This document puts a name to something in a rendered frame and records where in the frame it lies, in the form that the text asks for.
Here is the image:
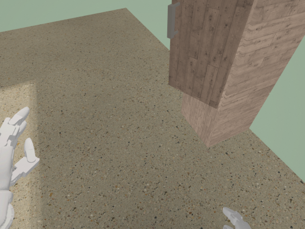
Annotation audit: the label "cupboard door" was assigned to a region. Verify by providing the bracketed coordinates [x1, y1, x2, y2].
[168, 0, 254, 109]

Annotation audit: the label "robot left forearm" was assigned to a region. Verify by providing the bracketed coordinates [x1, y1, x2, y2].
[0, 190, 14, 229]

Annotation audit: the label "robot right hand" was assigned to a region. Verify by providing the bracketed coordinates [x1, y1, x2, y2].
[223, 207, 251, 229]

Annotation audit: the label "robot left hand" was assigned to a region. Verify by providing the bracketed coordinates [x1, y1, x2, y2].
[0, 107, 40, 190]

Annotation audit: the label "handle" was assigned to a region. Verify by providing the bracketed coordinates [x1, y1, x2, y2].
[167, 2, 180, 39]

